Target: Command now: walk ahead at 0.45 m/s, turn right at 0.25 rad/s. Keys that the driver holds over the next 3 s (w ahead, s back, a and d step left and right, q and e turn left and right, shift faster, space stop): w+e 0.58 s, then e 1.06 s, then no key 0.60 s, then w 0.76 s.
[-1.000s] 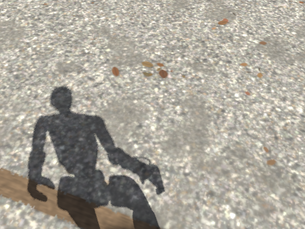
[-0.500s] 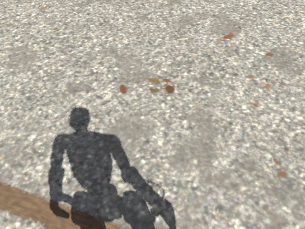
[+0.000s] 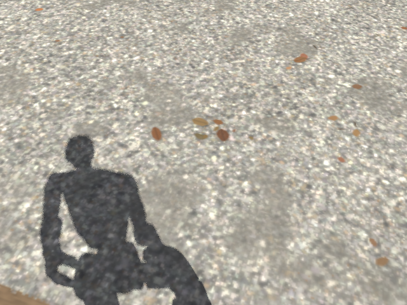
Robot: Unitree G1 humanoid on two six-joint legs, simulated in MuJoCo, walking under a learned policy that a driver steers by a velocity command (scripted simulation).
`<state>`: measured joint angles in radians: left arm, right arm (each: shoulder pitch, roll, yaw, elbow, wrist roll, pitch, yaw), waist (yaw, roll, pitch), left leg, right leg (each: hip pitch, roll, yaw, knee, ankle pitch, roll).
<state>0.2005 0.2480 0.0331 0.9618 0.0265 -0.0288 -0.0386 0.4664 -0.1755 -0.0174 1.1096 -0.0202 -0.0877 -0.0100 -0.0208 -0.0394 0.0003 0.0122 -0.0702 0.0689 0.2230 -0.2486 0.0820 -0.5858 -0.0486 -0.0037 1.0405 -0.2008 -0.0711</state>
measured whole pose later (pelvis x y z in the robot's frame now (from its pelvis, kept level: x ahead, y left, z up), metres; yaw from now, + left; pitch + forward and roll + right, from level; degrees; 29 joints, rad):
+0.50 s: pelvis +0.28 -0.04 -0.01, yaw -15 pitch +0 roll +0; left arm 0.35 0.25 0.07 0.99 0.00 -0.05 0.00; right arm 0.11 -0.23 -0.03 0.84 -0.05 -0.06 0.01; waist 0.03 0.01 0.05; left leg -0.64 0.12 -0.06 1.03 -0.22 -0.02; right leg -0.14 0.18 0.02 0.34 -0.19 -0.17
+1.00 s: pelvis +0.49 -0.05 -0.01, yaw -34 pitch +0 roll +0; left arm 0.22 0.32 0.09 0.79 0.02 0.05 -0.01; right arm 0.17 -0.23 -0.01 0.77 -0.03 -0.04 -0.03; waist 0.02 -0.04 0.09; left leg -0.33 0.02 0.11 0.43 -0.11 0.05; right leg -0.54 0.04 0.05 1.19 -0.42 0.02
